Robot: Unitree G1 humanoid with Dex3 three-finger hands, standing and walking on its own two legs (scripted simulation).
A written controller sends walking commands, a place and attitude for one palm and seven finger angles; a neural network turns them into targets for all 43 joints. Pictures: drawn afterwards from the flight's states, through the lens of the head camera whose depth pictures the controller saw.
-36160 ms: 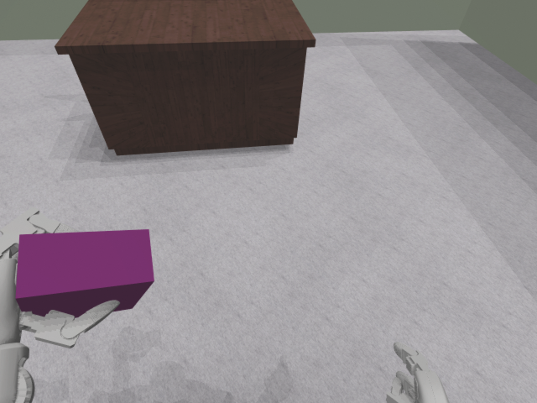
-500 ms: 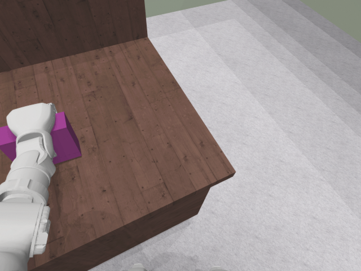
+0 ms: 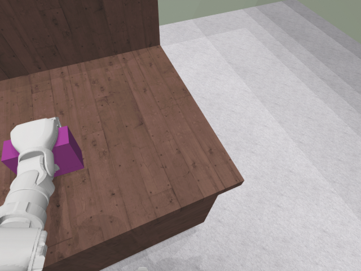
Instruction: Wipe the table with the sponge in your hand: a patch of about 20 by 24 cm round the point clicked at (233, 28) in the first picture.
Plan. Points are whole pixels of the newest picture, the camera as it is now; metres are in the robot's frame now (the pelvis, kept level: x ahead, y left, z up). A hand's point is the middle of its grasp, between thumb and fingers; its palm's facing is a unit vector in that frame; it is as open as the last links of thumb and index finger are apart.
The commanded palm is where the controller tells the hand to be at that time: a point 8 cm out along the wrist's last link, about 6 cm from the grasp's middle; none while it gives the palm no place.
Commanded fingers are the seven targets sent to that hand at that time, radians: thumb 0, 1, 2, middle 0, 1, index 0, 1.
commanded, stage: wipe back along the first lane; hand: left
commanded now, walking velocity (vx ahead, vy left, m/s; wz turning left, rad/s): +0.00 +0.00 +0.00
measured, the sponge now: (50, 159) +0.37 +0.34 -0.04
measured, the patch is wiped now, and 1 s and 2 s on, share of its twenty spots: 1.00 1.00 1.00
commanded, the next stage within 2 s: lift the sponge slowly off the table in 1.36 s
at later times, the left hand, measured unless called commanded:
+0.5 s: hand (47, 162) +0.35 +0.33 +0.00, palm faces -0.07 -0.01 -1.00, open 9.8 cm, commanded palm +0.31 +0.30 +0.03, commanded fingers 0.00 0.10 1.30 -1.20 -1.60 -1.20 -1.60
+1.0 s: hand (51, 184) +0.30 +0.30 +0.00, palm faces -0.05 -0.03 -1.00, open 9.8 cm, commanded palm +0.25 +0.28 +0.03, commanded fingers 0.00 0.10 1.30 -1.20 -1.60 -1.20 -1.60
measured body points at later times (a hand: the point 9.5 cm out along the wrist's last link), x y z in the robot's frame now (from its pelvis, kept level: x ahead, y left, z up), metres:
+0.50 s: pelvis +0.00 +0.01 +0.00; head +0.05 +0.02 +0.45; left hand +0.35 +0.32 +0.05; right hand +0.11 -0.25 -0.12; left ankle -0.01 +0.14 -0.71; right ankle -0.01 -0.16 -0.71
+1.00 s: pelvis +0.01 +0.00 +0.01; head +0.04 -0.01 +0.46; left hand +0.29 +0.29 +0.05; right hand +0.19 -0.23 -0.10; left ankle -0.01 +0.14 -0.71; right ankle -0.01 -0.16 -0.71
